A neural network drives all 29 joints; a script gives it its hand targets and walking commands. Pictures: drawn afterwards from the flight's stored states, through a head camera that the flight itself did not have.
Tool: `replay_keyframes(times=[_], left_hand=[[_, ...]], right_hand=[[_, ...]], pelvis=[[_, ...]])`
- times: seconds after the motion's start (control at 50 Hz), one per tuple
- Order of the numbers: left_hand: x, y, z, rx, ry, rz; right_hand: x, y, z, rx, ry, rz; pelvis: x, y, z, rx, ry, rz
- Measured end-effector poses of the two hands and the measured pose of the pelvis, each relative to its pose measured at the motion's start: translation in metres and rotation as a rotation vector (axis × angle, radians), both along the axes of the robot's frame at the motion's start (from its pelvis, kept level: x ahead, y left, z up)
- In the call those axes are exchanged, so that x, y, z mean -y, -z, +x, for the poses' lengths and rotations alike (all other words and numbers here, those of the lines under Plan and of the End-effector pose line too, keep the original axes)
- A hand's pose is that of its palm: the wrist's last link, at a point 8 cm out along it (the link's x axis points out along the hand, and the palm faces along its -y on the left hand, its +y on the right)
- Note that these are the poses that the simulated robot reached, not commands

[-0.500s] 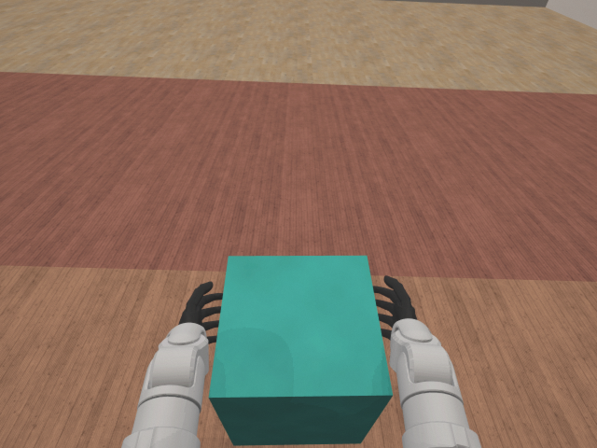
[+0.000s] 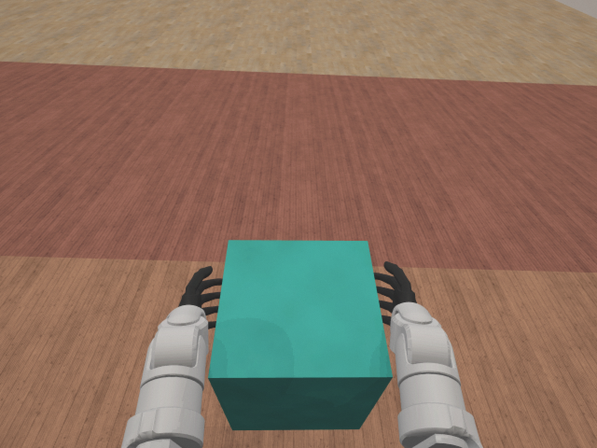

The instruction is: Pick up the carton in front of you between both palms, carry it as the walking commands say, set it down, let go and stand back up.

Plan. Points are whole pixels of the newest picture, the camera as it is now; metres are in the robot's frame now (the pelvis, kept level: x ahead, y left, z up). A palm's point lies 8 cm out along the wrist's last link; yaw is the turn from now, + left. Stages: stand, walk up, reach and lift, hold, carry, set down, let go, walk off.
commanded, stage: reach and lift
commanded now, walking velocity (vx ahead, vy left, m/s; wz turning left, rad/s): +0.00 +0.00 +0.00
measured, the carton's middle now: (297, 339) +0.30 +0.00 -0.05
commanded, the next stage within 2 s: hold in 0.44 s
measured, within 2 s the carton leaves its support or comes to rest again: neither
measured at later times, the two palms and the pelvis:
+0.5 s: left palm (192, 310) +0.30 +0.15 +0.04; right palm (405, 307) +0.30 -0.15 +0.05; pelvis +0.01 +0.00 +0.00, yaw +0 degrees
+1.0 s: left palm (189, 308) +0.29 +0.15 +0.05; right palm (409, 306) +0.30 -0.15 +0.06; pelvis +0.00 +0.00 +0.00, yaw +0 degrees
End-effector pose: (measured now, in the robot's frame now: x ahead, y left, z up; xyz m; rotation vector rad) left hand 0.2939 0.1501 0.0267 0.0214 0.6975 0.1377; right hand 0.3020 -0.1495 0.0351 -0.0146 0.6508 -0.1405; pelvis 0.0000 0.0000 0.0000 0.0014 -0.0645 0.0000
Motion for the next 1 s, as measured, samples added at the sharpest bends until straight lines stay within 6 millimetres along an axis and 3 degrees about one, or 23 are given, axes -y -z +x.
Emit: replay_keyframes(times=[0.4,0.62,1.0], left_hand=[[0.001,-0.009,0.003,-0.005,0.016,0.02],[0.002,-0.026,-0.001,0.031,0.015,0.017],[0.002,-0.027,-0.004,0.016,0.011,0.007]], right_hand=[[0.001,-0.008,0.003,-0.008,-0.014,-0.02],[0.002,-0.026,-0.002,0.026,-0.009,-0.016],[0.002,-0.025,-0.006,0.01,0.003,-0.006]], pelvis=[[0.0,-0.005,0.015,0.017,-0.002,0.001],[0.001,-0.006,0.013,0.04,-0.002,0.0],[-0.001,-0.004,0.001,0.058,-0.001,0.0]])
